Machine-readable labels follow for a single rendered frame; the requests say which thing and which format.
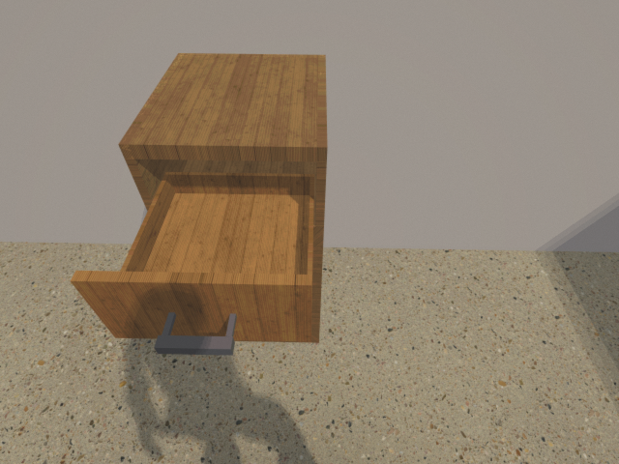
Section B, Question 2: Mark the cabinet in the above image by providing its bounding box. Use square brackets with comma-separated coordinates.
[118, 53, 327, 343]

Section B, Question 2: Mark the handle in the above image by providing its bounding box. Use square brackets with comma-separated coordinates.
[154, 312, 237, 356]

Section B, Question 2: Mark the drawer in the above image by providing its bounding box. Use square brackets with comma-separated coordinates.
[71, 172, 314, 342]

